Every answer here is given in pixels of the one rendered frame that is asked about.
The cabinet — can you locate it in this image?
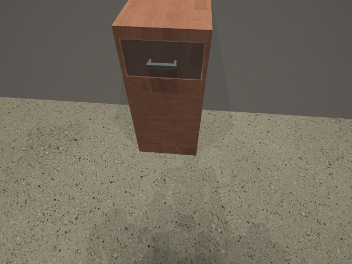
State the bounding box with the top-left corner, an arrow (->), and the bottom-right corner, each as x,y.
112,0 -> 212,156

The handle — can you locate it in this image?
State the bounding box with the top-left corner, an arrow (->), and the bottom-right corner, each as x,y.
146,59 -> 177,70

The drawer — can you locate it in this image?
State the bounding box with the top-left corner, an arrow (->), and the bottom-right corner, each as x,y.
120,38 -> 205,79

